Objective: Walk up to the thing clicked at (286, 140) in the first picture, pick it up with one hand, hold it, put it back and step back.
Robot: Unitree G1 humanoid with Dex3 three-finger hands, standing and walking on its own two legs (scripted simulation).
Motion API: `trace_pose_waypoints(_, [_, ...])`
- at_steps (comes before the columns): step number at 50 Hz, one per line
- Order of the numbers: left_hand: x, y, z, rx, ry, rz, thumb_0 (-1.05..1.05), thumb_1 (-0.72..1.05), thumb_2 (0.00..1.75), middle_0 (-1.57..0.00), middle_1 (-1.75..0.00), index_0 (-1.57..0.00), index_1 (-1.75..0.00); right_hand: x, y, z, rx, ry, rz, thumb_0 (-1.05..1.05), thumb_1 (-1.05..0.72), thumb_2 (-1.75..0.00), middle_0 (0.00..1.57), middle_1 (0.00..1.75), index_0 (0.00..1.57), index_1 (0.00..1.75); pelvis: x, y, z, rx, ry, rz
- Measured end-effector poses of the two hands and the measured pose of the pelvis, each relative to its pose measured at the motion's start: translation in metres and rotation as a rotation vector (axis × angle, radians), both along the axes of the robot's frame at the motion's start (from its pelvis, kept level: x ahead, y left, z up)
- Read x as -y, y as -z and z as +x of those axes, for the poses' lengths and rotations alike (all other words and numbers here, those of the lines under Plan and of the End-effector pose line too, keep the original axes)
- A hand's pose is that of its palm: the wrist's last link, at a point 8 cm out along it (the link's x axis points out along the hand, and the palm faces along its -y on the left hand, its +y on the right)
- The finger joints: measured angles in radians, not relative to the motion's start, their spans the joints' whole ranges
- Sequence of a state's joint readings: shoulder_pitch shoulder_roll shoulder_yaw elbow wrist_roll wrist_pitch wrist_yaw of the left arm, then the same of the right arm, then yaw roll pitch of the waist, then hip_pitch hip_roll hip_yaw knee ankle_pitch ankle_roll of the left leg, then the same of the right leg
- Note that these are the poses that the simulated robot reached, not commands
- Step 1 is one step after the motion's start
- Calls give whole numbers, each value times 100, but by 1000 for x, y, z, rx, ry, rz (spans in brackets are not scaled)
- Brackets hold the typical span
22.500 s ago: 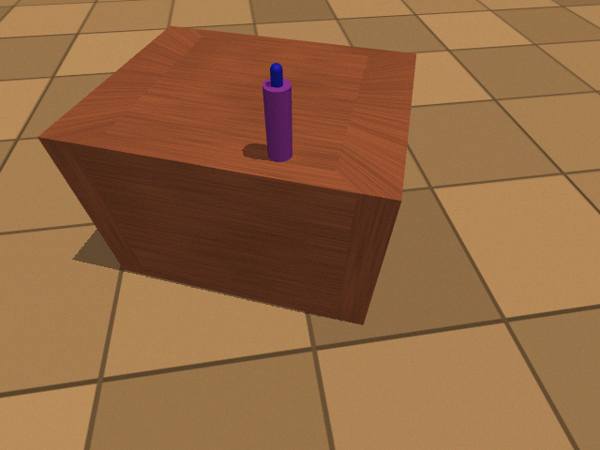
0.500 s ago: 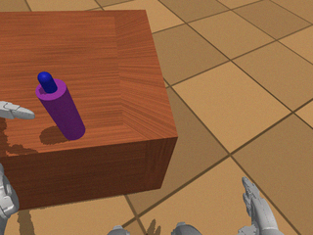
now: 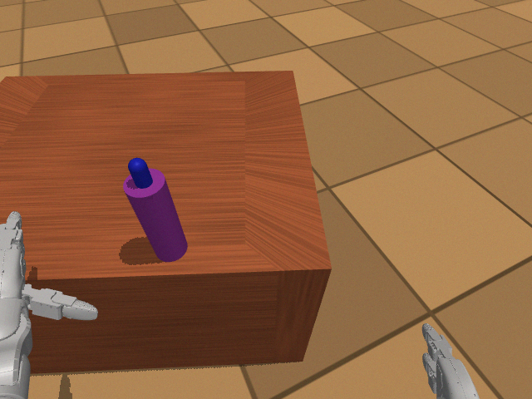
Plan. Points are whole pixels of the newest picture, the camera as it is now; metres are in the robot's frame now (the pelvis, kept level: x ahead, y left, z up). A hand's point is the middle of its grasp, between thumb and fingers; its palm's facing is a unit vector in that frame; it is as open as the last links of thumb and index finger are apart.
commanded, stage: sink last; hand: left
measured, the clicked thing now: (156, 211) +0.43 +0.21 +0.03
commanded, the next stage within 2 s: home in 0.62 s
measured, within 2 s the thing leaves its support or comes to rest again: neither
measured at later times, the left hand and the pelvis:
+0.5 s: hand (90, 388) +0.14 +0.20 +0.09, palm faces +0.30 -0.88 -0.36, open 17.4 cm; pelvis -0.02 -0.03 -0.01, yaw +2 degrees
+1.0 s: hand out of the picture +0.15 +0.25 -0.01, palm faces +0.36 -0.86 -0.35, open 17.3 cm; pelvis -0.03 -0.02 -0.01, yaw +2 degrees
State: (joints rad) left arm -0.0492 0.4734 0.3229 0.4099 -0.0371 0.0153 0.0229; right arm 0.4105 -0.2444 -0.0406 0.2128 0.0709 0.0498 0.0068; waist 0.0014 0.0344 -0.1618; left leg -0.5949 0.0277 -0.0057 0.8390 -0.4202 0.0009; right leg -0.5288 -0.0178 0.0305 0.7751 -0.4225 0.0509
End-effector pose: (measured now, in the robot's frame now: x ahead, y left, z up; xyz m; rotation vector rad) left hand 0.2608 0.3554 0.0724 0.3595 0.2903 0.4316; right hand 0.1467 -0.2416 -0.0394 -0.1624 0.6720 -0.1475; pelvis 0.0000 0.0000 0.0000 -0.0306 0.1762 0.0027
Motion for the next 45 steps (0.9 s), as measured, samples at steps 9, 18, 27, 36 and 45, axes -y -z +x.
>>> trace_pose_waypoints(9, [50,-31,-84,123,46,32,-1,-51,2,-6,-3,-6,-3,34,-10,2,30,80,-53,-1,53,-5,7,5,6,6,11,-1,-1,63,-10,18])
trace_pose_waypoints(18, [103,-27,-141,86,97,-27,-1,-51,2,-5,-4,-4,-3,24,4,-7,46,36,21,-1,55,-4,6,5,5,6,23,5,-14,77,-18,33])
trace_pose_waypoints(27, [110,-38,-154,139,105,24,-1,-51,2,-5,-5,-5,-3,41,6,-21,79,53,-10,-1,54,-4,7,5,6,6,34,10,-26,87,-25,44])
trace_pose_waypoints(36, [82,-24,-157,104,40,64,-1,-52,3,-6,-5,-5,-4,53,6,-34,57,68,-49,-1,54,-4,6,5,5,6,36,12,-30,80,-17,48])
trace_pose_waypoints(45, [47,19,-161,-13,-85,28,-1,-53,6,-6,-6,-6,-5,26,3,-21,65,13,-45,-1,31,-22,10,11,9,12,31,13,-29,60,-18,44])
